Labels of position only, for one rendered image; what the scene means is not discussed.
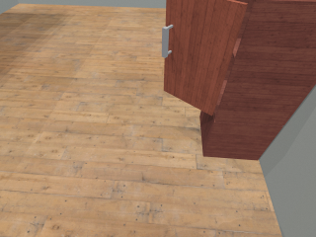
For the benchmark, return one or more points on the handle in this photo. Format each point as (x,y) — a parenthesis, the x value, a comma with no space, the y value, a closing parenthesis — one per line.
(165,41)

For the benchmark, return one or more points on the cupboard door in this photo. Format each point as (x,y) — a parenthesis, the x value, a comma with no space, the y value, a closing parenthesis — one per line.
(202,41)

